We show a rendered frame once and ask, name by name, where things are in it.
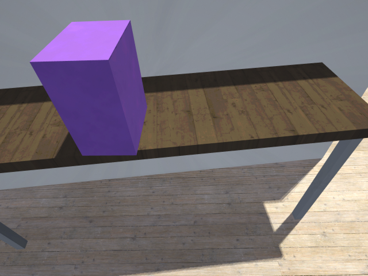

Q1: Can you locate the carton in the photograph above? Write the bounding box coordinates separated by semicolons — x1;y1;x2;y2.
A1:
30;20;147;156

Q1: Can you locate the table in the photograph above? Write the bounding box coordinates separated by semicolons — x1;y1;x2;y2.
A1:
0;62;368;250

